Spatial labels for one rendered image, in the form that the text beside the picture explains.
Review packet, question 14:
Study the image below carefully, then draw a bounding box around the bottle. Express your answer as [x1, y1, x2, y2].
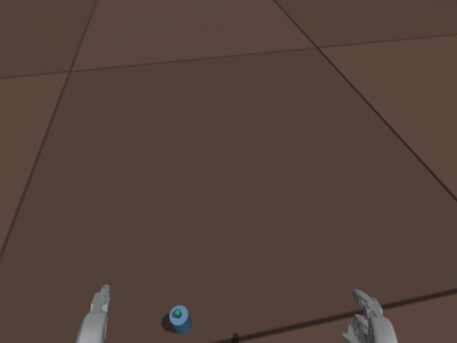
[169, 305, 192, 334]

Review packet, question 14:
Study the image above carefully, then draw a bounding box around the right robot hand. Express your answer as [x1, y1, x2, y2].
[342, 289, 398, 343]

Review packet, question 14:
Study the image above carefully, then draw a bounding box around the left robot hand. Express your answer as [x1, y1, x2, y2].
[75, 284, 111, 343]

